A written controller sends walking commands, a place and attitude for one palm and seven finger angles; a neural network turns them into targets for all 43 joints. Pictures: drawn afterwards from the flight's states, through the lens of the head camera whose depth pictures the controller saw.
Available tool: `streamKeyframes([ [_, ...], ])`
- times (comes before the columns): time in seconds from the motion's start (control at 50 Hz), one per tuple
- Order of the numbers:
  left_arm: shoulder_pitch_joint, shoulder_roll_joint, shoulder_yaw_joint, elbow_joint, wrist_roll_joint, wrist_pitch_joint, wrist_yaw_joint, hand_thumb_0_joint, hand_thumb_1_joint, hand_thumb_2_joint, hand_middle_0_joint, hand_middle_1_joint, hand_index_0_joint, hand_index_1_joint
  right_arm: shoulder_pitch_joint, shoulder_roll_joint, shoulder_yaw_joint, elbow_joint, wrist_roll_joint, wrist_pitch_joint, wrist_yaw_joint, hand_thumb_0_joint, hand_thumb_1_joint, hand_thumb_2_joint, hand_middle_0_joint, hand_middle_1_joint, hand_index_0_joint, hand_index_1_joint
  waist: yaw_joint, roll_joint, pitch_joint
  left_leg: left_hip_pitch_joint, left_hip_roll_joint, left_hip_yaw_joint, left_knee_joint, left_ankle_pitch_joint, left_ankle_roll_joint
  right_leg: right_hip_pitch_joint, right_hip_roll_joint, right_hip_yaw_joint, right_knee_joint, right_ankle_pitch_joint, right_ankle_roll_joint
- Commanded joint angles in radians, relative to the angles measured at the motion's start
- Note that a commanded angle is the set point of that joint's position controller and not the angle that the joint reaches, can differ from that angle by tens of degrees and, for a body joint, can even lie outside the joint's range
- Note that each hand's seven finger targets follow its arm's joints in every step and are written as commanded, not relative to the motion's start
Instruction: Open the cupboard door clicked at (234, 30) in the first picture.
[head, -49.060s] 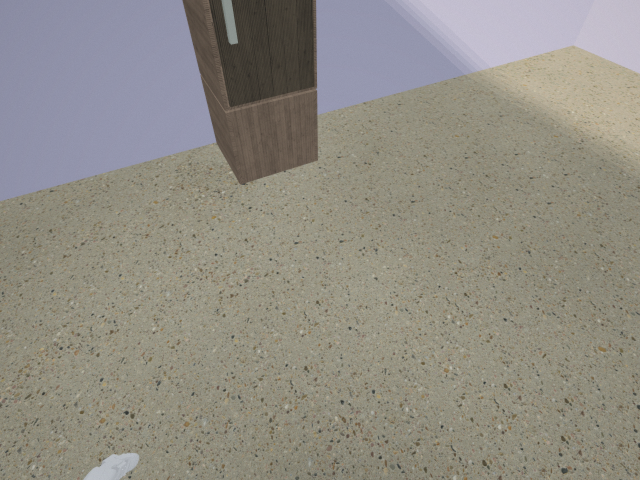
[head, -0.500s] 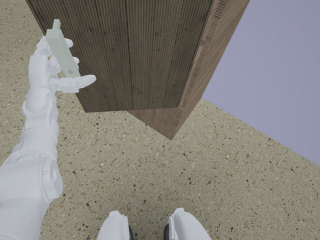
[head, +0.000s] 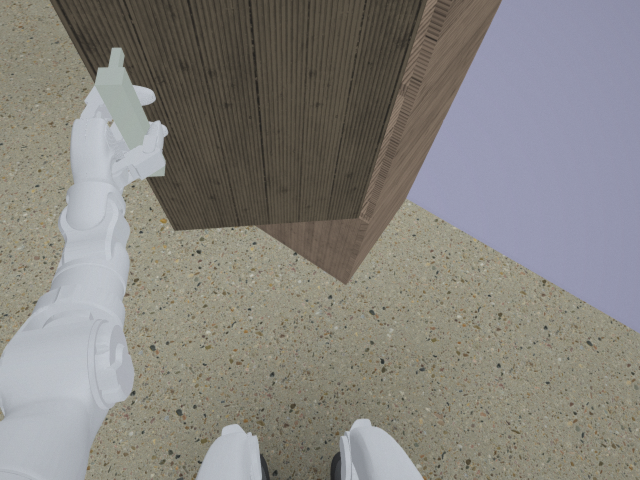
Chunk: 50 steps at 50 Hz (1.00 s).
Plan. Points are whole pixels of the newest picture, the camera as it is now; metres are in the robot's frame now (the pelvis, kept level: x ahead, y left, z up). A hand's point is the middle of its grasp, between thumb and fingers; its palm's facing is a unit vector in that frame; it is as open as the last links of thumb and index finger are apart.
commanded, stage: pull the door open along its arc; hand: left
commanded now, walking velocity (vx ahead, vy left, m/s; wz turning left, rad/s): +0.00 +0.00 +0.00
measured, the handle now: (137, 116) +0.56 +0.19 +0.07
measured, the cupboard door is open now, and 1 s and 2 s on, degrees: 41 81 82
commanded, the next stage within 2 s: open thumb and fingers to let go in 1.04 s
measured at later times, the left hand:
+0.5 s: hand (173, 217) +0.41 +0.13 +0.07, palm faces +0.16 -0.98 +0.07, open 6.6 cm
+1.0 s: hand (262, 302) +0.30 +0.04 +0.07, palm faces +0.37 -0.93 -0.02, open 6.7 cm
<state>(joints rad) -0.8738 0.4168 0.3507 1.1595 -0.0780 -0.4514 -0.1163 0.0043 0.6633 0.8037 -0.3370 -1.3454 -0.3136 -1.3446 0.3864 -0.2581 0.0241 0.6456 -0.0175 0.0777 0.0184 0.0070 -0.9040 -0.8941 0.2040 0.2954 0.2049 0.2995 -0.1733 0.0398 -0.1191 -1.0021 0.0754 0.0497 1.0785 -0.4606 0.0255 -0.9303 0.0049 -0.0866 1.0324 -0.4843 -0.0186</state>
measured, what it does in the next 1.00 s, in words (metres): stands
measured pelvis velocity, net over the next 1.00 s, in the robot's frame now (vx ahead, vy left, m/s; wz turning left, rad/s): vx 0.01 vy -0.04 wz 0.06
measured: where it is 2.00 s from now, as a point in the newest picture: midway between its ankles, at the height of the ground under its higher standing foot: outside the picture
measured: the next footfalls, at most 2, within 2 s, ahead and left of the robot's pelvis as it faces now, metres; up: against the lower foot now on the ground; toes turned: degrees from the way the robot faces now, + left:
none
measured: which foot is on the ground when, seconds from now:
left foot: down 0.00-1.00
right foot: down 0.00-1.00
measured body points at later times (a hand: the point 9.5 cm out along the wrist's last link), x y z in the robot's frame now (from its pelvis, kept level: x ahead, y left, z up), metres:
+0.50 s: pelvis +0.02 -0.01 +0.02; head +0.10 -0.01 +0.46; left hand +0.39 +0.18 +0.07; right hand +0.11 -0.26 -0.10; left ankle +0.02 +0.10 -0.66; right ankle +0.00 -0.11 -0.66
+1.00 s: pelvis +0.01 -0.04 +0.02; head +0.05 -0.06 +0.47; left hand +0.28 +0.09 +0.08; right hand +0.18 -0.24 -0.09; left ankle +0.02 +0.10 -0.66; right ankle +0.00 -0.11 -0.66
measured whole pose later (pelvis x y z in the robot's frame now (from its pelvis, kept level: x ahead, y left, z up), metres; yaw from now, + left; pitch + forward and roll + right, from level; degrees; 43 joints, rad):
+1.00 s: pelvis +0.01 -0.04 +0.02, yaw +4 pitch +11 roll +1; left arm 0.07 -0.10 -0.23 0.21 0.09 -0.29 0.56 0.02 0.63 0.71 -0.28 -1.29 -0.29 -1.31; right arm 0.22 -0.18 0.00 0.56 -0.07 0.01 0.04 0.01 -0.90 -0.89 0.20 0.30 0.20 0.30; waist -0.02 0.03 -0.14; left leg -0.71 0.05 0.02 0.94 -0.42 -0.03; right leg -0.66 -0.01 -0.12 0.97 -0.51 -0.07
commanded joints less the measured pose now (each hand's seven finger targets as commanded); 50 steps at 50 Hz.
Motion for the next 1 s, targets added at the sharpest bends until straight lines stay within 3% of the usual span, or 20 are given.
streamKeyframes([
  [0.0, -0.433, 0.227, 0.014, -0.239, -0.001, -0.086, -0.022, 0.000, 0.900, 0.900, -0.400, -1.350, -0.400, -1.350, 0.155, -0.176, -0.068, -0.056, 0.000, -0.014, -0.013, 0.000, -0.900, -0.900, 0.200, 0.300, 0.200, 0.300, 0.001, 0.072, -0.479, 0.409, -0.050, -0.091, -0.098, 0.357, 0.005, 0.158, 0.050, 0.057, -0.130, 0.363, 0.003],
  [0.06, -0.334, 0.200, 0.008, -0.255, -0.016, -0.091, -0.037, 0.000, 0.900, 0.900, -0.400, -1.350, -0.400, -1.350, 0.143, -0.171, -0.069, -0.070, 0.004, -0.013, -0.011, 0.000, -0.900, -0.900, 0.200, 0.300, 0.200, 0.300, 0.027, 0.095, -0.507, 0.443, -0.050, -0.084, -0.104, 0.402, 0.001, 0.177, 0.050, 0.054, -0.128, 0.398, -0.001],
  [0.14, -0.203, 0.173, 0.012, -0.310, -0.046, -0.083, -0.054, 0.000, 0.900, 0.900, -0.400, -1.350, -0.400, -1.350, 0.131, -0.165, -0.073, -0.093, 0.010, -0.010, -0.007, 0.000, -0.900, -0.900, 0.200, 0.300, 0.200, 0.300, 0.054, 0.051, -0.516, 0.423, -0.057, -0.065, -0.117, 0.431, 0.005, 0.261, 0.050, 0.057, -0.134, 0.473, 0.002],
  [0.22, -0.036, 0.102, -0.026, -0.411, -0.073, -0.071, -0.060, 0.000, 0.900, 0.900, -0.400, -1.350, -0.400, -1.350, 0.104, -0.156, -0.078, -0.127, 0.021, -0.009, -0.003, 0.000, -0.900, -0.900, 0.200, 0.300, 0.200, 0.300, 0.080, 0.013, -0.482, 0.414, -0.063, -0.049, -0.144, 0.436, 0.008, 0.323, 0.050, 0.056, -0.151, 0.512, 0.001],
  [0.24, 0.011, 0.091, -0.033, -0.466, -0.077, -0.071, -0.058, 0.000, 0.900, 0.900, -0.400, -1.350, -0.400, -1.350, 0.093, -0.154, -0.082, -0.134, 0.024, -0.010, -0.001, 0.000, -0.900, -0.900, 0.200, 0.300, 0.200, 0.300, 0.090, 0.027, -0.500, 0.441, -0.060, -0.047, -0.151, 0.459, 0.006, 0.331, 0.048, 0.054, -0.151, 0.531, 0.002],
  [0.28, 0.142, 0.038, -0.065, -0.556, -0.091, -0.064, -0.052, 0.000, 0.900, 0.900, -0.400, -1.350, -0.400, -1.350, 0.070, -0.146, -0.087, -0.157, 0.030, -0.014, 0.006, 0.000, -0.900, -0.900, 0.200, 0.300, 0.200, 0.300, 0.110, 0.025, -0.482, 0.463, -0.060, -0.036, -0.164, 0.493, 0.005, 0.348, 0.047, 0.050, -0.162, 0.565, 0.002],
  [0.36, 0.300, -0.016, -0.109, -0.676, -0.104, -0.051, -0.036, 0.000, 0.900, 0.900, -0.400, -1.350, -0.400, -1.350, 0.033, -0.137, -0.086, -0.179, 0.035, -0.024, 0.011, 0.000, -0.900, -0.900, 0.200, 0.300, 0.200, 0.300, 0.119, -0.019, -0.403, 0.428, -0.065, -0.025, -0.186, 0.460, 0.009, 0.389, 0.041, 0.053, -0.176, 0.586, 0.006],
  [0.38, 0.297, -0.054, 0.042, -0.720, -0.182, -0.037, 0.122, 0.000, 0.900, 0.900, -0.400, -1.350, -0.400, -1.350, -0.007, -0.103, -0.085, -0.181, 0.027, -0.036, 0.007, 0.000, -0.900, -0.900, 0.200, 0.300, 0.200, 0.300, 0.204, -0.040, -0.382, 0.391, -0.066, -0.016, -0.198, 0.454, -0.005, 0.407, 0.041, 0.037, -0.184, 0.554, 0.007],
  [0.4, 0.354, -0.147, -0.063, -0.735, -0.144, -0.024, 0.199, 0.000, 0.900, 0.900, -0.400, -1.350, -0.400, -1.350, -0.017, -0.100, -0.080, -0.186, 0.018, -0.049, 0.015, 0.000, -0.900, -0.900, 0.200, 0.300, 0.200, 0.300, 0.171, -0.020, -0.360, 0.402, -0.066, -0.018, -0.204, 0.433, -0.010, 0.383, 0.041, 0.032, -0.181, 0.522, 0.010],
  [0.42, 0.375, -0.172, -0.079, -0.765, -0.129, -0.022, 0.251, 0.000, 0.900, 0.900, -0.400, -1.350, -0.400, -1.350, -0.019, -0.099, -0.081, -0.185, 0.015, -0.058, 0.020, 0.000, -0.900, -0.900, 0.200, 0.300, 0.200, 0.300, 0.162, -0.034, -0.332, 0.409, -0.062, -0.027, -0.199, 0.431, -0.012, 0.356, 0.041, 0.022, -0.181, 0.497, 0.008],
  [0.46, 0.462, -0.211, -0.109, -0.824, -0.081, -0.023, 0.341, 0.000, 0.900, 0.900, -0.400, -1.350, -0.400, -1.350, -0.033, -0.094, -0.083, -0.183, 0.000, -0.062, 0.032, 0.000, -0.900, -0.900, 0.200, 0.300, 0.200, 0.300, 0.176, -0.030, -0.359, 0.432, -0.058, -0.030, -0.196, 0.472, -0.017, 0.359, 0.035, 0.020, -0.160, 0.510, 0.004],
  [0.5, 0.471, -0.277, -0.170, -0.880, -0.026, -0.019, 0.432, 0.000, 0.900, 0.900, -0.400, -1.350, -0.400, -1.350, -0.051, -0.084, -0.085, -0.185, -0.017, -0.064, 0.042, 0.000, -0.900, -0.900, 0.200, 0.300, 0.200, 0.300, 0.167, -0.039, -0.362, 0.438, -0.058, -0.027, -0.187, 0.479, -0.019, 0.359, 0.027, 0.022, -0.153, 0.523, 0.005],
  [0.52, 0.486, -0.292, -0.189, -0.905, 0.006, -0.016, 0.478, 0.000, 0.900, 0.900, -0.400, -1.350, -0.400, -1.350, -0.053, -0.081, -0.087, -0.189, -0.026, -0.068, 0.044, 0.000, -0.900, -0.900, 0.200, 0.300, 0.200, 0.300, 0.166, -0.072, -0.363, 0.431, -0.059, -0.031, -0.180, 0.481, -0.015, 0.369, 0.028, 0.023, -0.149, 0.529, 0.005],
  [0.56, 0.518, -0.376, -0.264, -0.940, 0.061, -0.001, 0.562, 0.000, 0.900, 0.900, -0.400, -1.350, -0.400, -1.350, -0.086, -0.067, -0.087, -0.193, -0.033, -0.068, 0.051, 0.000, -0.900, -0.900, 0.200, 0.300, 0.200, 0.300, 0.168, -0.053, -0.359, 0.436, -0.059, -0.032, -0.183, 0.462, -0.019, 0.362, 0.019, 0.022, -0.147, 0.507, 0.002],
  [0.58, 0.505, -0.390, -0.288, -0.970, 0.097, 0.006, 0.604, 0.000, 0.900, 0.900, -0.400, -1.350, -0.400, -1.350, -0.097, -0.066, -0.088, -0.192, -0.039, -0.068, 0.053, 0.000, -0.900, -0.900, 0.200, 0.300, 0.200, 0.300, 0.166, -0.035, -0.365, 0.443, -0.058, -0.035, -0.181, 0.449, -0.021, 0.354, 0.017, 0.022, -0.142, 0.488, 0.000],
  [0.62, 0.519, -0.435, -0.344, -0.997, 0.141, 0.023, 0.661, 0.000, 0.900, 0.900, -0.400, -1.350, -0.400, -1.350, -0.112, -0.062, -0.089, -0.198, -0.048, -0.068, 0.051, 0.000, -0.900, -0.900, 0.200, 0.300, 0.200, 0.300, 0.152, -0.074, -0.361, 0.438, -0.060, -0.041, -0.180, 0.415, -0.016, 0.358, 0.017, 0.023, -0.155, 0.463, -0.002],
  [0.66, 0.551, -0.492, -0.417, -1.000, 0.177, 0.043, 0.684, 0.000, 0.900, 0.900, -0.400, -1.350, -0.400, -1.350, -0.139, -0.053, -0.088, -0.201, -0.053, -0.069, 0.047, 0.000, -0.900, -0.900, 0.200, 0.300, 0.200, 0.300, 0.142, -0.086, -0.336, 0.434, -0.064, -0.036, -0.182, 0.370, -0.014, 0.355, 0.010, 0.027, -0.168, 0.445, -0.001],
  [0.72, 0.559, -0.521, -0.484, -1.044, 0.209, 0.054, 0.686, 0.000, 0.900, 0.900, -0.400, -1.350, -0.400, -1.350, -0.162, -0.047, -0.085, -0.208, -0.058, -0.071, 0.031, 0.000, -0.900, -0.900, 0.200, 0.300, 0.200, 0.300, 0.131, -0.100, -0.316, 0.437, -0.064, -0.037, -0.187, 0.329, -0.010, 0.363, 0.004, 0.043, -0.194, 0.422, -0.003],
  [0.86, 0.712, -0.613, -0.595, -1.126, 0.192, 0.071, 0.671, 0.000, 0.900, 0.900, -0.400, -1.350, -0.400, -1.350, -0.225, -0.020, -0.066, -0.229, -0.055, -0.101, 0.012, 0.000, -0.900, -0.900, 0.200, 0.300, 0.200, 0.300, 0.142, -0.125, -0.266, 0.440, -0.072, -0.042, -0.203, 0.269, -0.009, 0.392, -0.016, 0.058, -0.237, 0.400, 0.005],
  [0.98, 0.971, -0.661, -0.663, -1.242, 0.188, 0.098, 0.660, 0.000, 0.900, 0.900, -0.400, -1.350, -0.400, -1.350, -0.253, 0.001, -0.050, -0.261, -0.048, -0.139, 0.016, 0.000, -0.900, -0.900, 0.200, 0.300, 0.200, 0.300, 0.168, -0.107, -0.262, 0.446, -0.082, -0.044, -0.209, 0.270, -0.013, 0.446, -0.031, 0.066, -0.254, 0.454, 0.009],
])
